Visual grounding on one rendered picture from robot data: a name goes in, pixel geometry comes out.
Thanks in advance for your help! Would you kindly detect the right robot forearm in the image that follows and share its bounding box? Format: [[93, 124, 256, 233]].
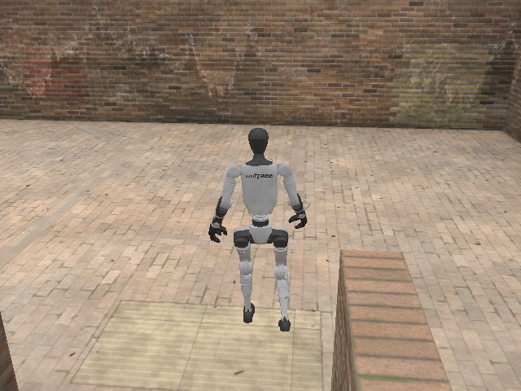
[[292, 193, 306, 218]]

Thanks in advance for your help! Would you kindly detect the robot right upper arm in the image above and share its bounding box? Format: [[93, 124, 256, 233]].
[[276, 163, 300, 206]]

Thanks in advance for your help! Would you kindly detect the robot right thigh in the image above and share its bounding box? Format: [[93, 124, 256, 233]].
[[272, 226, 289, 279]]

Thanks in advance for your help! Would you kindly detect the left robot hand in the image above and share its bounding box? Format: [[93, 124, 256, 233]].
[[208, 224, 227, 243]]

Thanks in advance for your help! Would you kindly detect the humanoid robot head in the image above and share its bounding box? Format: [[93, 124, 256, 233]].
[[245, 128, 273, 166]]

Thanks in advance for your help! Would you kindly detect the left robot forearm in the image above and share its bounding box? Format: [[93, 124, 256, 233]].
[[211, 196, 228, 228]]

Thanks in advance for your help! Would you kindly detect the robot left upper arm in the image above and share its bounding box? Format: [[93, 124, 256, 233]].
[[220, 164, 243, 209]]

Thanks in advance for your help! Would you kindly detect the right robot hand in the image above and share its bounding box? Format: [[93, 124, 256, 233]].
[[289, 215, 307, 229]]

